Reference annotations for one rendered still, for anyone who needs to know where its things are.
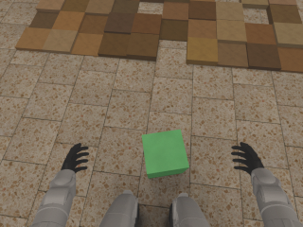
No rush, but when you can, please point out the robot right thigh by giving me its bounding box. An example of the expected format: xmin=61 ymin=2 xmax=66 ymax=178
xmin=172 ymin=196 xmax=210 ymax=227

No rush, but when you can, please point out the carton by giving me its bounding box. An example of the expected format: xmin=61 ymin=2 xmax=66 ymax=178
xmin=141 ymin=130 xmax=189 ymax=179

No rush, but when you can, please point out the left robot hand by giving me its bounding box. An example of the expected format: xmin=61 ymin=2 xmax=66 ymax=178
xmin=61 ymin=143 xmax=89 ymax=173

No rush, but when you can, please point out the robot left forearm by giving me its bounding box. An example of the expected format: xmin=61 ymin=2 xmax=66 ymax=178
xmin=28 ymin=169 xmax=77 ymax=227

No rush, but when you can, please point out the right robot shin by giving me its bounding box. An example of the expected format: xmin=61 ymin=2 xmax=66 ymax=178
xmin=172 ymin=192 xmax=188 ymax=227

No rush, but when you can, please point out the right robot hand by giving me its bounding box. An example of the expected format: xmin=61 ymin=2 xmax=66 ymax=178
xmin=231 ymin=142 xmax=265 ymax=176

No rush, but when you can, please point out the robot right forearm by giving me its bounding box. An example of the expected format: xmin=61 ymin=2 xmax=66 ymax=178
xmin=251 ymin=167 xmax=303 ymax=227

